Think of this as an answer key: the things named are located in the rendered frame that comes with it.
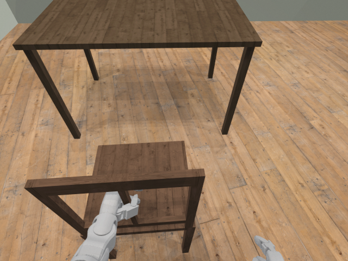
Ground chair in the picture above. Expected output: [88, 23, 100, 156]
[24, 141, 205, 259]

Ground robot left forearm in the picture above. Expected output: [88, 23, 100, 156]
[71, 213, 117, 261]

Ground table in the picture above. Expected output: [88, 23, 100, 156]
[13, 0, 262, 139]

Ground right robot hand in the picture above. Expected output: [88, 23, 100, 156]
[252, 235, 284, 261]

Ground left robot hand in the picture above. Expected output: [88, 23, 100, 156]
[99, 190, 143, 222]

